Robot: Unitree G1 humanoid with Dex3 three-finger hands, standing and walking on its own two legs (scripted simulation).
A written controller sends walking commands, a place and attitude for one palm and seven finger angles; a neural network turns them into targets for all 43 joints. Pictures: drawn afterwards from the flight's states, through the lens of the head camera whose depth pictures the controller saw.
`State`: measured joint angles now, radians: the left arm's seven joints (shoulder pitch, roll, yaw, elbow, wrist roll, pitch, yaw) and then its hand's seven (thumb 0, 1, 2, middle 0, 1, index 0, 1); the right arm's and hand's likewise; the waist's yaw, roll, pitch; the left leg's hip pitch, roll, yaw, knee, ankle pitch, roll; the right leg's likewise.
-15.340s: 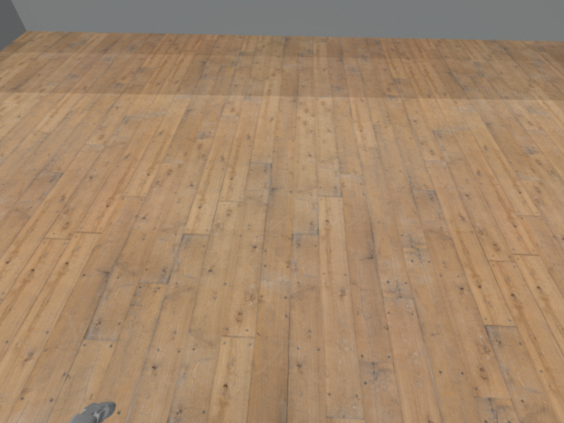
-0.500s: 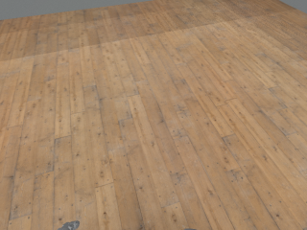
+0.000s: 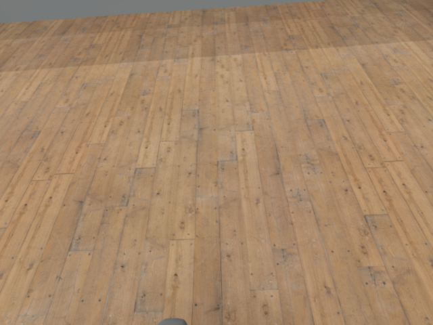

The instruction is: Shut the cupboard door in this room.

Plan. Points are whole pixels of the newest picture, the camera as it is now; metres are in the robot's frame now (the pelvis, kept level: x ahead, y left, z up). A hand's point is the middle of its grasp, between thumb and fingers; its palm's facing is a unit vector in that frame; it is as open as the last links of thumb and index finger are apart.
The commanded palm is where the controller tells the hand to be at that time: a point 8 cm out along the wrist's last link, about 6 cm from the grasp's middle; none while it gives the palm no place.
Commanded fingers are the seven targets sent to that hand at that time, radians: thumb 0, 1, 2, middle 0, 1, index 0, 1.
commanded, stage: turn or walk to find it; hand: left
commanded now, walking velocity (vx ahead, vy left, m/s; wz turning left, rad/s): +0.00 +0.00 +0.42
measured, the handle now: out of the picture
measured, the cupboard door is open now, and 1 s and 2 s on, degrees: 89 89 89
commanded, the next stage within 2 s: stand and wait in 0.48 s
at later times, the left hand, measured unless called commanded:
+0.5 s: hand out of the picture +0.03 +0.26 -0.16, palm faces +0.22 -0.94 -0.26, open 7.4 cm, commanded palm none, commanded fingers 0.00 0.90 0.90 -0.20 -0.30 -0.20 -0.30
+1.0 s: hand out of the picture -0.08 +0.18 -0.16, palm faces +0.46 -0.85 -0.26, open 7.4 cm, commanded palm none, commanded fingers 0.00 0.90 0.90 -0.20 -0.30 -0.20 -0.30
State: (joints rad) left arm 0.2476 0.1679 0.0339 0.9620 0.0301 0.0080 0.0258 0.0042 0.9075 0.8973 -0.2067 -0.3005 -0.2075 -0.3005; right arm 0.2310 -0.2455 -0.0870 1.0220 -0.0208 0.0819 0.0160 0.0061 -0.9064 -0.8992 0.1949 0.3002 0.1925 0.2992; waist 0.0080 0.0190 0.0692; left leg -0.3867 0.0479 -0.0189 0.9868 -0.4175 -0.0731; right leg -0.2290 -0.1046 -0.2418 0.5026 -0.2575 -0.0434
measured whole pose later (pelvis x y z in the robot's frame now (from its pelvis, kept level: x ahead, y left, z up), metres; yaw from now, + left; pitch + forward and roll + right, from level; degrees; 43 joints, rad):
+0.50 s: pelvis -0.02 +0.04 +0.00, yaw +11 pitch +0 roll +0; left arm 0.14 0.24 0.05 0.96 0.01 0.05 0.02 0.01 0.91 0.90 -0.20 -0.30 -0.20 -0.30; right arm 0.20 -0.18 -0.04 0.97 -0.02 0.01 0.00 0.00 -0.90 -0.90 0.20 0.30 0.20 0.30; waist -0.01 -0.01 0.06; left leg -0.20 -0.04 -0.05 0.45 -0.24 0.03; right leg -0.42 -0.07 -0.03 0.94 -0.44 0.10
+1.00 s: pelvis -0.04 -0.02 +0.00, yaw +27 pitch -1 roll +2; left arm 0.23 0.17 0.03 0.95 0.03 0.01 0.02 0.00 0.90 0.90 -0.21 -0.30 -0.21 -0.30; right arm 0.24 -0.25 -0.09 1.02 -0.02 0.08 0.02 0.01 -0.91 -0.90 0.20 0.30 0.19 0.30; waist 0.00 0.02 0.07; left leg -0.41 0.05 -0.02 1.03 -0.40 -0.08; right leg -0.22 -0.11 -0.25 0.51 -0.26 -0.04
